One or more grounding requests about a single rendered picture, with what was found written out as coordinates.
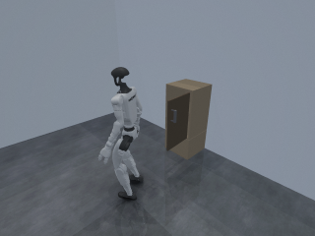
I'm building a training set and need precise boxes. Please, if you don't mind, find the handle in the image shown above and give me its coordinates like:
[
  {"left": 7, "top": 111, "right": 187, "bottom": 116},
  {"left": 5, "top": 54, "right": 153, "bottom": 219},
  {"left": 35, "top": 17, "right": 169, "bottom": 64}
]
[{"left": 170, "top": 109, "right": 177, "bottom": 123}]

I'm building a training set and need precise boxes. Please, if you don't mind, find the right robot forearm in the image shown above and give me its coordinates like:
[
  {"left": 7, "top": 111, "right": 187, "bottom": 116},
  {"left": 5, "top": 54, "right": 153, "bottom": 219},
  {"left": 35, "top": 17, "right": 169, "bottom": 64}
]
[{"left": 133, "top": 109, "right": 143, "bottom": 127}]

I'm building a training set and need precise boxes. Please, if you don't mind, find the right robot upper arm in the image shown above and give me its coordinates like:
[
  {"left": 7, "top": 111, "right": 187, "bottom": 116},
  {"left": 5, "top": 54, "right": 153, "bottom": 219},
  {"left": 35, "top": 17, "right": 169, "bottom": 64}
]
[{"left": 130, "top": 87, "right": 143, "bottom": 112}]

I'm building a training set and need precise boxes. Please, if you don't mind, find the right robot hand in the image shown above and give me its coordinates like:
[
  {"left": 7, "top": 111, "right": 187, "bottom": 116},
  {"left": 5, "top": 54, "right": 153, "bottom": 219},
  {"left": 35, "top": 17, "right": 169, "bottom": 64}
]
[{"left": 134, "top": 125, "right": 140, "bottom": 139}]

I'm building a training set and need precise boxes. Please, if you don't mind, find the left robot hand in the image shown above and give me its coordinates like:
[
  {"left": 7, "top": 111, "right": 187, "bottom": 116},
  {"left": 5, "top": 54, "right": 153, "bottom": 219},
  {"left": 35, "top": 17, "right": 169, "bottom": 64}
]
[{"left": 98, "top": 147, "right": 111, "bottom": 165}]

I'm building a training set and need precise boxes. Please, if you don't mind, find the right robot foot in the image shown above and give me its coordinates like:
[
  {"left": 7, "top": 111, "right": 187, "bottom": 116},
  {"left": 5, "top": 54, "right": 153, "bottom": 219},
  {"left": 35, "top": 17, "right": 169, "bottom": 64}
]
[{"left": 128, "top": 174, "right": 144, "bottom": 182}]

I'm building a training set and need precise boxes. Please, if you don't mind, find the left robot forearm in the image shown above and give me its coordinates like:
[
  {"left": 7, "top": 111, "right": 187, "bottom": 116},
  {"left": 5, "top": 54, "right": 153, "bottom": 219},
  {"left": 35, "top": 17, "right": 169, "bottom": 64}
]
[{"left": 105, "top": 121, "right": 121, "bottom": 149}]

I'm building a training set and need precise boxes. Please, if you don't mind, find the cupboard door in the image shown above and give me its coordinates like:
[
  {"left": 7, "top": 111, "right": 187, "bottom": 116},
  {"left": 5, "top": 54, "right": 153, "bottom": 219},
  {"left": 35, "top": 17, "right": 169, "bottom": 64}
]
[{"left": 166, "top": 92, "right": 190, "bottom": 151}]

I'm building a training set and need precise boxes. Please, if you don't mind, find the left robot thigh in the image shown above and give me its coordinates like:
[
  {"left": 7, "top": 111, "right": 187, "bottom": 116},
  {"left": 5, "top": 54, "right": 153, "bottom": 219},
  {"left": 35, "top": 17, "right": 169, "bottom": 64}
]
[{"left": 112, "top": 136, "right": 131, "bottom": 173}]

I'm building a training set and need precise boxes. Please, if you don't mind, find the left robot upper arm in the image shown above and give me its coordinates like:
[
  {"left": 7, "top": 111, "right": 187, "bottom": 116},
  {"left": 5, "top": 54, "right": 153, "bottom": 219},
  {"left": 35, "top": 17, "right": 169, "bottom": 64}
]
[{"left": 111, "top": 94, "right": 124, "bottom": 128}]

